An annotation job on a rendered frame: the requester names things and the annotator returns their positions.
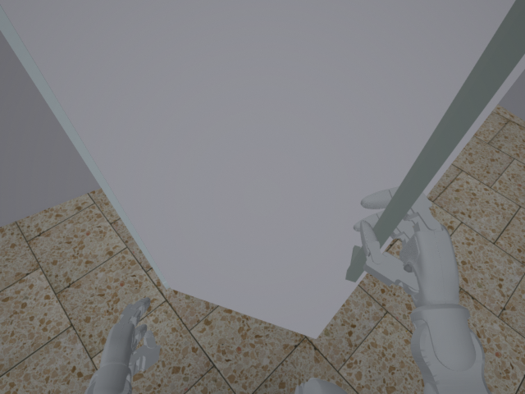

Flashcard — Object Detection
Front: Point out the left robot forearm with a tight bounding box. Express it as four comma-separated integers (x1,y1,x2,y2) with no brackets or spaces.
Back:
84,364,132,394

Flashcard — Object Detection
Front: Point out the fridge door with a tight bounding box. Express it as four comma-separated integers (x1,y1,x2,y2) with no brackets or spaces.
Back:
0,0,525,339

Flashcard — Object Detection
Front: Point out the robot right hand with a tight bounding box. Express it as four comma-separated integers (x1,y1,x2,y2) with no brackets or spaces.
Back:
354,186,459,307

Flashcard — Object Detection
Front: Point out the robot left hand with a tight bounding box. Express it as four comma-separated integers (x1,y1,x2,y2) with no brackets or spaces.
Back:
99,297,161,377

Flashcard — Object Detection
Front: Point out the handle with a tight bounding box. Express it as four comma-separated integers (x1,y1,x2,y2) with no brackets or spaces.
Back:
345,0,525,282

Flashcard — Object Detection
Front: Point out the right robot forearm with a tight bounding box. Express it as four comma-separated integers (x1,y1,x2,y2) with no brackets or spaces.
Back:
410,304,492,394

